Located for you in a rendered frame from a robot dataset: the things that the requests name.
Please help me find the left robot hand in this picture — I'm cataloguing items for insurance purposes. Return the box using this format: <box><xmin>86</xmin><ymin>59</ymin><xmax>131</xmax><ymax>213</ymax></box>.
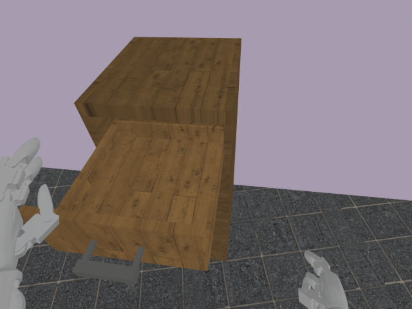
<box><xmin>0</xmin><ymin>137</ymin><xmax>59</xmax><ymax>268</ymax></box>

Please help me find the right robot hand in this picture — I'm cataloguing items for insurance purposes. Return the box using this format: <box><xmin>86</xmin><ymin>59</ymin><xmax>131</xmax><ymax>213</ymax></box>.
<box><xmin>298</xmin><ymin>250</ymin><xmax>349</xmax><ymax>309</ymax></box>

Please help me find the cabinet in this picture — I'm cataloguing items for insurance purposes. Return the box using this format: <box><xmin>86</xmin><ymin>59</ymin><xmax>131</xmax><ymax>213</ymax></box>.
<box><xmin>74</xmin><ymin>37</ymin><xmax>241</xmax><ymax>261</ymax></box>

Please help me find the handle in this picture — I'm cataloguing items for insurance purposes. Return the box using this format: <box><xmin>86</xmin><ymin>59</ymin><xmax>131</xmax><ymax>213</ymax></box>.
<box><xmin>72</xmin><ymin>240</ymin><xmax>145</xmax><ymax>285</ymax></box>

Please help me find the left robot forearm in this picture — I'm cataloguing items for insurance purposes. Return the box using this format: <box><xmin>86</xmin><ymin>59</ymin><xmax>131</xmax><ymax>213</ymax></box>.
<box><xmin>0</xmin><ymin>268</ymin><xmax>26</xmax><ymax>309</ymax></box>

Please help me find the drawer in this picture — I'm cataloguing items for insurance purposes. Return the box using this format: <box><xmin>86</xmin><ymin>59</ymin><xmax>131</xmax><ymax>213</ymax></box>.
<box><xmin>19</xmin><ymin>120</ymin><xmax>224</xmax><ymax>271</ymax></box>

